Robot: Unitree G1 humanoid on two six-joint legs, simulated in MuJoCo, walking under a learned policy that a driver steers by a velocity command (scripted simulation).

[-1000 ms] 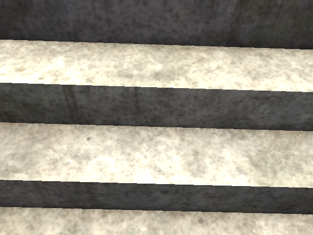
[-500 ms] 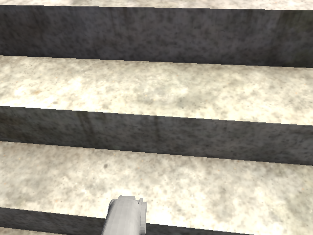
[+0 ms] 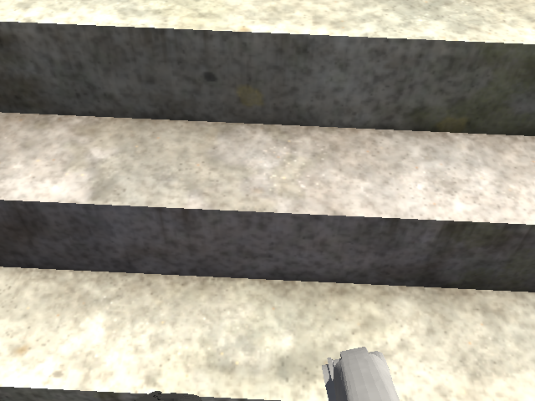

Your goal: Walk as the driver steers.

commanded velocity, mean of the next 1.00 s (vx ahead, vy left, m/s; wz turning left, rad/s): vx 0.25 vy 0.00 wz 0.00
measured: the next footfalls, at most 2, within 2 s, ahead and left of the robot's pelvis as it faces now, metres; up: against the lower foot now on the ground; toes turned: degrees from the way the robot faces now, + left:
right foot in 0.16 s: +0.26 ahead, -0.13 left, +0.20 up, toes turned -2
left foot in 0.82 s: +0.51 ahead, +0.17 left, +0.40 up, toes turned +7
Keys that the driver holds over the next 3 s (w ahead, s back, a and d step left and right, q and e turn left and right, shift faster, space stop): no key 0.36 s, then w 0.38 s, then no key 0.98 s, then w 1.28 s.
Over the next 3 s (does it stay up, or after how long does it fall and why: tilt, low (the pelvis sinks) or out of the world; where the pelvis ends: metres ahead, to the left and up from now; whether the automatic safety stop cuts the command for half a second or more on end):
stays up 0.87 -0.02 0.72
